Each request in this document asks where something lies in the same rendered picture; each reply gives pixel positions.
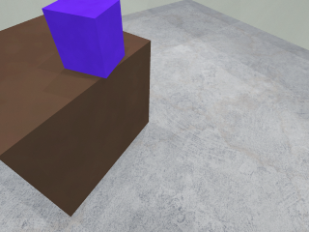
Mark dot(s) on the pedestal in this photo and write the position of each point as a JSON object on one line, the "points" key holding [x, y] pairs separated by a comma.
{"points": [[62, 130]]}

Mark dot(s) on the carton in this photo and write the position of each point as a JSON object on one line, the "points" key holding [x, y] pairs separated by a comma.
{"points": [[88, 34]]}

